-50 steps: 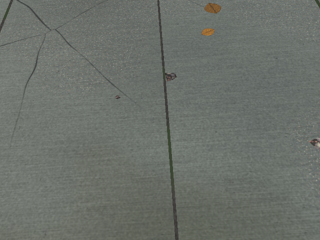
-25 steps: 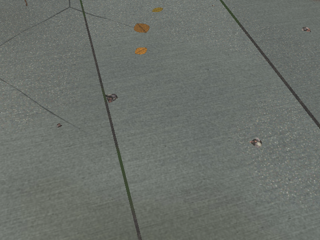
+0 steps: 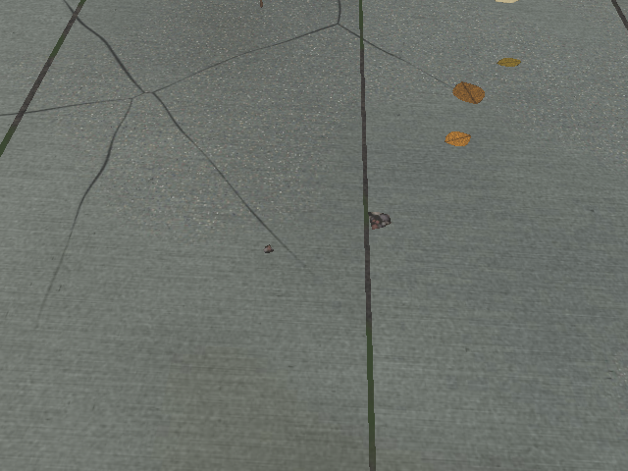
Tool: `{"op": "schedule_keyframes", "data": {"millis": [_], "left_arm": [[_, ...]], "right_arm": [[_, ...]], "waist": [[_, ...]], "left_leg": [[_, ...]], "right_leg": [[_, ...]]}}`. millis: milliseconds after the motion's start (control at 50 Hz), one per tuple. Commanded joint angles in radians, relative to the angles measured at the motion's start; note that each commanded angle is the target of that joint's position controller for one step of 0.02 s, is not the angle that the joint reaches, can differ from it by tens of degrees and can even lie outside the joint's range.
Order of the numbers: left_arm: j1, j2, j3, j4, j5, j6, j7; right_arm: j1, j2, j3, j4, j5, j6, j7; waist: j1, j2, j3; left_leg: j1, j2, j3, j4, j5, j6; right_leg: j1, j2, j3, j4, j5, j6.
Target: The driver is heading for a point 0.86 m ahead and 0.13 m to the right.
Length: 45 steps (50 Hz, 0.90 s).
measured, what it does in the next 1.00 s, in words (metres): walks ahead, turning right: right foot, then left foot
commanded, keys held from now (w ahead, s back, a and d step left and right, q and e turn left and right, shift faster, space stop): w+q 0.06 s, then w+e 0.86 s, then e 0.08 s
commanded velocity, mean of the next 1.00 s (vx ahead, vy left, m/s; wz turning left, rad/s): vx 0.48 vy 0.00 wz -0.26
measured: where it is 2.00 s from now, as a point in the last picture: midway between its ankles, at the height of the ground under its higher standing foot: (340, 350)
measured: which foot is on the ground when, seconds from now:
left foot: down 0.00-0.42, up 0.44-0.86, down 0.88-1.00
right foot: up 0.00-0.42, down 0.44-0.90, up 0.92-1.00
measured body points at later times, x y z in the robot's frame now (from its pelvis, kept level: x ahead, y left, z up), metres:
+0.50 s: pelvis +0.29 -0.02 -0.01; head +0.33 -0.01 +0.44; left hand +0.49 +0.23 -0.10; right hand +0.32 -0.30 -0.13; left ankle +0.07 +0.09 -0.64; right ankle +0.38 -0.09 -0.73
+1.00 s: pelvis +0.58 +0.01 +0.00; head +0.61 +0.02 +0.45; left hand +0.75 +0.26 -0.11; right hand +0.66 -0.29 -0.07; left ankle +0.68 +0.10 -0.73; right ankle +0.45 -0.08 -0.64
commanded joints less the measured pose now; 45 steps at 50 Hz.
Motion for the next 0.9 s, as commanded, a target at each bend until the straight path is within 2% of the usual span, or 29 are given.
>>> {"op": "schedule_keyframes", "data": {"millis": [20, 40, 80, 140, 180, 260, 320, 340, 380, 400, 420, 440, 460, 480, 500, 520, 540, 560, 600, 620, 660, 700, 760, 820, 840, 860, 880, 900], "left_arm": [[-0.104, 0.121, 0.023, -0.126, 0.025, -0.053, -0.001], [-0.094, 0.118, 0.025, -0.123, 0.031, -0.045, -0.005], [-0.083, 0.094, 0.020, -0.115, 0.035, -0.030, -0.012], [-0.149, 0.052, 0.002, -0.125, 0.031, -0.018, -0.016], [-0.209, 0.029, -0.010, -0.138, 0.019, -0.019, -0.025], [-0.316, 0.022, -0.023, -0.171, 0.001, -0.023, -0.048], [-0.352, 0.026, -0.027, -0.195, -0.001, -0.029, -0.072], [-0.348, 0.029, -0.026, -0.200, -0.001, -0.030, -0.079], [-0.282, 0.059, -0.012, -0.192, 0.004, -0.027, -0.081], [-0.196, 0.092, 0.005, -0.174, 0.006, -0.022, -0.077], [-0.057, 0.129, 0.025, -0.146, 0.006, -0.019, -0.067], [0.105, 0.188, 0.041, -0.125, 0.010, -0.009, -0.053], [0.147, 0.260, 0.055, -0.119, 0.006, -0.014, -0.055], [0.173, 0.159, 0.037, -0.107, -0.007, -0.006, -0.048], [0.114, 0.143, 0.029, -0.119, 0.000, -0.001, -0.037], [0.054, 0.129, 0.024, -0.135, 0.007, 0.002, -0.033], [0.003, 0.113, 0.018, -0.147, 0.012, 0.003, -0.032], [-0.024, 0.101, 0.011, -0.161, 0.024, 0.003, -0.027], [-0.049, 0.102, 0.012, -0.166, 0.017, 0.004, -0.020], [-0.047, 0.109, 0.013, -0.161, 0.014, 0.004, -0.016], [-0.036, 0.141, 0.023, -0.153, 0.010, 0.006, -0.005], [-0.012, 0.151, 0.027, -0.141, 0.002, 0.015, 0.003], [0.060, 0.155, 0.029, -0.117, -0.006, 0.030, 0.008], [0.075, 0.144, 0.028, -0.113, -0.007, 0.040, 0.010], [0.064, 0.141, 0.028, -0.116, -0.004, 0.043, 0.009], [0.057, 0.119, 0.021, -0.120, -0.001, 0.044, 0.008], [0.059, 0.067, 0.004, -0.130, 0.007, 0.040, 0.003], [0.131, -0.007, -0.019, -0.151, 0.007, 0.031, 0.000]], "right_arm": [[0.069, -0.138, -0.028, -0.059, -0.013, -0.022, -0.009], [0.046, -0.134, -0.025, -0.073, -0.020, -0.019, -0.015], [0.047, -0.137, -0.025, -0.076, -0.018, -0.023, -0.028], [0.087, -0.131, -0.022, -0.050, -0.012, -0.030, -0.041], [0.115, -0.132, -0.021, -0.032, -0.011, -0.033, -0.045], [0.172, -0.144, -0.022, 0.008, -0.012, -0.035, -0.044], [0.193, -0.150, -0.027, 0.031, -0.012, -0.024, -0.043], [0.191, -0.155, -0.029, 0.033, -0.012, -0.019, -0.046], [0.178, -0.176, -0.034, 0.026, -0.017, -0.009, -0.057], [0.171, -0.186, -0.036, 0.020, -0.022, 0.000, -0.063], [0.145, -0.191, -0.034, 0.009, -0.021, 0.008, -0.068], [0.147, -0.168, -0.020, -0.017, -0.039, 0.003, -0.075], [0.282, -0.035, 0.019, -0.042, -0.049, -0.022, -0.053], [0.193, -0.121, 0.011, -0.044, -0.020, -0.056, -0.036], [0.078, -0.153, 0.002, -0.090, 0.020, -0.079, -0.024], [0.024, -0.144, 0.010, -0.107, 0.011, -0.094, -0.024], [0.000, -0.139, 0.005, -0.112, -0.013, -0.097, -0.028], [0.019, -0.140, -0.001, -0.115, -0.025, -0.090, -0.030], [0.062, -0.120, 0.003, -0.113, -0.033, -0.069, -0.033], [0.061, -0.106, 0.008, -0.114, -0.037, -0.060, -0.036], [-0.004, -0.073, 0.023, -0.137, -0.042, -0.053, -0.041], [-0.090, -0.052, 0.032, -0.152, -0.040, -0.057, -0.038], [-0.174, -0.068, 0.025, -0.170, -0.018, -0.066, -0.030], [-0.170, -0.111, 0.002, -0.176, -0.007, -0.075, -0.024], [-0.140, -0.121, -0.007, -0.170, -0.004, -0.078, -0.023], [-0.074, -0.133, -0.019, -0.154, -0.006, -0.081, -0.026], [0.028, -0.167, -0.034, -0.147, -0.020, -0.086, -0.033], [0.146, -0.240, -0.053, -0.139, -0.042, -0.081, -0.041]], "waist": [[-0.041, 0.107, -0.011], [-0.023, 0.125, -0.007], [-0.010, 0.111, -0.016], [-0.036, 0.097, 0.002], [-0.064, 0.109, 0.015], [-0.108, 0.091, 0.077], [-0.112, 0.077, 0.090], [-0.103, 0.080, 0.079], [-0.060, 0.121, -0.001], [-0.016, 0.142, -0.070], [0.066, 0.132, -0.150], [0.129, 0.055, -0.271], [0.034, -0.209, -0.396], [0.107, -0.124, -0.426], [0.109, -0.083, -0.252], [0.077, 0.035, -0.162], [0.036, 0.085, -0.082], [-0.002, 0.062, -0.064], [-0.040, 0.016, -0.045], [-0.045, 0.009, -0.033], [-0.029, -0.001, -0.012], [0.010, -0.015, -0.009], [0.054, -0.037, -0.032], [0.035, -0.067, -0.044], [0.012, -0.081, -0.048], [-0.026, -0.084, -0.067], [-0.078, -0.050, -0.146], [-0.088, 0.150, -0.288]], "left_leg": [[0.312, 0.272, -0.502, -0.416, -0.078, 0.188], [0.265, 0.242, -0.453, -0.435, -0.019, 0.179], [0.251, 0.218, -0.357, -0.456, 0.153, 0.181], [0.255, 0.188, -0.225, -0.464, 0.336, 0.148], [0.244, 0.171, -0.162, -0.476, 0.343, 0.121], [0.304, 0.213, -0.127, -0.507, 0.287, 0.113], [0.433, 0.255, -0.097, -0.460, 0.414, 0.105], [0.469, 0.262, -0.080, -0.426, 0.522, 0.097], [0.524, 0.257, -0.044, -0.296, 0.924, 0.072], [0.543, 0.245, -0.026, -0.169, 1.116, 0.058], [0.477, 0.215, 0.013, 0.029, 1.173, 0.029], [0.232, 0.189, 0.026, 0.320, 0.897, -0.003], [-0.225, -0.041, -0.031, 0.721, -0.081, -0.091], [-0.353, -0.039, -0.171, 0.819, -0.223, -0.085], [-0.434, 0.023, -0.180, 0.795, -0.149, -0.071], [-0.408, 0.064, -0.163, 0.710, -0.085, -0.060], [-0.366, 0.087, -0.147, 0.620, -0.056, -0.068], [-0.301, 0.106, -0.146, 0.579, -0.040, -0.077], [-0.256, 0.125, -0.126, 0.486, -0.042, -0.109], [-0.241, 0.128, -0.107, 0.430, -0.034, -0.127], [-0.203, 0.115, -0.077, 0.282, 0.079, -0.153], [-0.131, 0.082, -0.066, 0.105, 0.262, -0.161], [-0.068, 0.035, -0.080, -0.043, 0.380, -0.165], [-0.038, 0.034, -0.119, -0.117, 0.294, -0.133], [0.005, 0.034, -0.114, -0.134, 0.255, -0.113], [0.098, 0.037, -0.101, -0.166, 0.235, -0.085], [0.273, 0.119, -0.161, -0.166, 0.200, -0.035], [0.600, 0.340, -0.456, -0.188, 0.087, 0.076]], "right_leg": [[-0.412, -0.058, 0.070, 0.007, 0.130, -0.039], [-0.358, -0.058, 0.066, -0.034, 0.173, -0.033], [-0.338, -0.040, 0.035, -0.112, 0.270, -0.005], [-0.332, -0.033, 0.011, -0.302, 0.444, 0.024], [-0.292, -0.018, -0.012, -0.422, 0.552, 0.020], [-0.295, -0.002, -0.027, -0.556, 0.625, -0.017], [-0.343, 0.020, -0.033, -0.607, 0.537, -0.060], [-0.333, 0.037, -0.040, -0.617, 0.492, -0.076], [-0.219, 0.101, -0.085, -0.604, 0.394, -0.113], [-0.114, 0.140, -0.110, -0.593, 0.349, -0.136], [0.091, 0.160, -0.115, -0.633, 0.397, -0.168], [0.424, 0.010, 0.100, -0.598, 0.432, -0.232], [0.803, -0.253, 0.672, -0.648, 0.257, -0.449], [0.841, -0.253, 0.800, -0.781, 0.119, -0.436], [0.716, -0.227, 0.653, -0.814, 0.118, -0.381], [0.553, -0.189, 0.555, -0.834, 0.194, -0.349], [0.404, -0.149, 0.483, -0.856, 0.313, -0.334], [0.307, -0.121, 0.432, -0.882, 0.395, -0.335], [0.199, -0.096, 0.377, -0.914, 0.471, -0.345], [0.142, -0.086, 0.339, -0.919, 0.510, -0.343], [0.054, -0.043, 0.268, -0.925, 0.519, -0.320], [0.007, 0.009, 0.219, -0.904, 0.456, -0.272], [0.053, -0.001, 0.269, -0.856, 0.357, -0.236], [0.155, -0.041, 0.373, -0.758, 0.274, -0.203], [0.165, -0.046, 0.395, -0.719, 0.270, -0.189], [0.153, -0.024, 0.390, -0.660, 0.275, -0.166], [0.101, 0.026, 0.342, -0.490, 0.258, -0.130], [-0.145, 0.143, 0.206, -0.165, 0.028, -0.064]]}}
